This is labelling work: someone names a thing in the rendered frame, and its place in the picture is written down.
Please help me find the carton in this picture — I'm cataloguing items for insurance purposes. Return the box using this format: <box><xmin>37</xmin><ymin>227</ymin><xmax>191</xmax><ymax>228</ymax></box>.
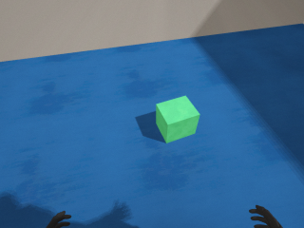
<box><xmin>156</xmin><ymin>96</ymin><xmax>200</xmax><ymax>143</ymax></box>

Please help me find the robot left hand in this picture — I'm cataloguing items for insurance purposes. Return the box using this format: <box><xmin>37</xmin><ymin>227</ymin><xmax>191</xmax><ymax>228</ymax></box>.
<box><xmin>46</xmin><ymin>211</ymin><xmax>71</xmax><ymax>228</ymax></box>

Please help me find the robot right hand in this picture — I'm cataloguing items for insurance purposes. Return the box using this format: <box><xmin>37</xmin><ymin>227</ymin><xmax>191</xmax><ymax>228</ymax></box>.
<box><xmin>249</xmin><ymin>205</ymin><xmax>283</xmax><ymax>228</ymax></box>

